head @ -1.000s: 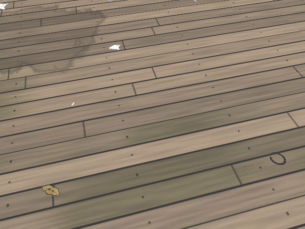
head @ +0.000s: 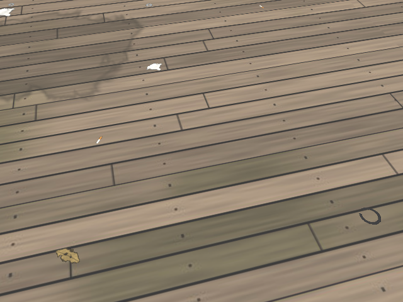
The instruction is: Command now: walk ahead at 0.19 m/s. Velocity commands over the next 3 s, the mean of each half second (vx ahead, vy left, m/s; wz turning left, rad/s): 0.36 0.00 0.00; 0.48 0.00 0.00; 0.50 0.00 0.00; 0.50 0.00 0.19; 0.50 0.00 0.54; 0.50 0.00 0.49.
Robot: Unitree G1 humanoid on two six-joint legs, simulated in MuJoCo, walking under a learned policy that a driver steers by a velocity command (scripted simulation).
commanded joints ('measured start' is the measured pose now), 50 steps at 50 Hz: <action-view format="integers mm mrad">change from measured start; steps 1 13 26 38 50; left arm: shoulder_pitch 69 -135 -420 -179 33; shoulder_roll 97 100 78 140 229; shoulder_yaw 20 28 13 43 56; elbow -28 -195 -357 -249 -161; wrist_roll -11 -24 -18 18 0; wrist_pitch -27 -117 -107 -121 -107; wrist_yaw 0 -39 -86 -92 -45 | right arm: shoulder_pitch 65 496 228 47 -278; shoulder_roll -92 -262 -189 -164 -115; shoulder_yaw -20 -92 -25 -46 -47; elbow -30 52 -68 -176 -288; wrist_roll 11 20 3 19 1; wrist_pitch -27 -130 -97 -120 -94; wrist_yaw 0 57 15 39 43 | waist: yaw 2 -218 -37 -3 51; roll -6 302 107 -4 -41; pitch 168 36 159 -41 55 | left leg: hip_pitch -148 484 119 -342 -414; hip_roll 19 208 178 120 115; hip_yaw -40 -431 -55 -87 2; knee -120 -267 -518 749 110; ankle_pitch -357 168 527 78 479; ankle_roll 76 227 160 64 -11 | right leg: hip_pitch -134 -539 -352 52 55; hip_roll -27 51 -15 -236 -173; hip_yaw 52 -64 -95 306 69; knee -132 448 76 -375 -465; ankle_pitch -369 225 411 199 287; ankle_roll -79 -24 -36 -235 -204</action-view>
